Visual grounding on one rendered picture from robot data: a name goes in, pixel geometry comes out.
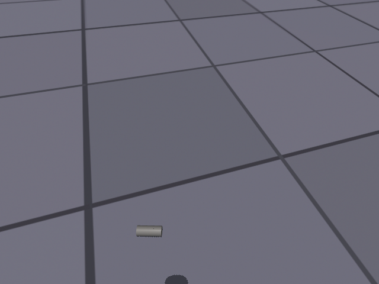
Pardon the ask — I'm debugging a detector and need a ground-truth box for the can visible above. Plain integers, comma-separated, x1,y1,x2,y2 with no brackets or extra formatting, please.
136,225,162,237

